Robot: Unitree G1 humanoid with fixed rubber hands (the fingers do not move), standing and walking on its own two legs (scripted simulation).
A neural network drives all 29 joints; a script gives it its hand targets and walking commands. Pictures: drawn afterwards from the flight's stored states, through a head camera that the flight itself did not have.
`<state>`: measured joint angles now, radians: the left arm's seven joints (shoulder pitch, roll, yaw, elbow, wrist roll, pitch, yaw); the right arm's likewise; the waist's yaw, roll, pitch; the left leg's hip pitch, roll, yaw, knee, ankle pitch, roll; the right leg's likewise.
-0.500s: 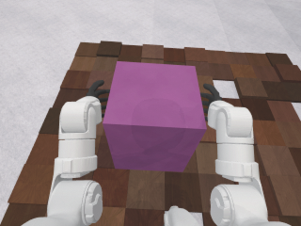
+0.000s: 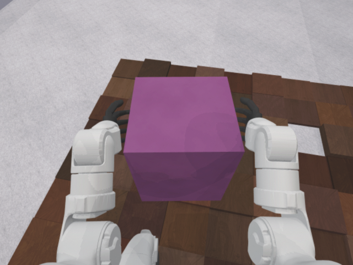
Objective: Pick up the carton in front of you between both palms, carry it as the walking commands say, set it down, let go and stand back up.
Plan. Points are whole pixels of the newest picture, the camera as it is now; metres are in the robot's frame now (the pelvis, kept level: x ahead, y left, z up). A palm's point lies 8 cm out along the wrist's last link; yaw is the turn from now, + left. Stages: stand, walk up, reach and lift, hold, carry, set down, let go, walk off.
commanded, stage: carry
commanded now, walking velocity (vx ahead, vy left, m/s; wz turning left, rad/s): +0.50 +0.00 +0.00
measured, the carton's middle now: (181, 143) +0.38 +0.02 +0.01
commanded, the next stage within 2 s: none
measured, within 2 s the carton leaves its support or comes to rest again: neither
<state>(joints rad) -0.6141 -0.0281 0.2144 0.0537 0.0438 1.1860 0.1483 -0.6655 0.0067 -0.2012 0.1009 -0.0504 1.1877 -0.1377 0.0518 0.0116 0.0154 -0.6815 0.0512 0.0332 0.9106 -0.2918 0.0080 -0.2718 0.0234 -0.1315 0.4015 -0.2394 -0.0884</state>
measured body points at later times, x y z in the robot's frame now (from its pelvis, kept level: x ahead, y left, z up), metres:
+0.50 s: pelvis +0.30 +0.02 +0.00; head +0.33 +0.03 +0.45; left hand +0.69 +0.14 +0.11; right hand +0.66 -0.16 +0.11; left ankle +0.26 +0.10 -0.74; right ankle +0.39 -0.11 -0.70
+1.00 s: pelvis +0.59 +0.02 +0.00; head +0.61 +0.02 +0.45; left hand +0.96 +0.19 +0.13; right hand +0.98 -0.11 +0.14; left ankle +0.73 +0.13 -0.72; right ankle +0.47 -0.10 -0.73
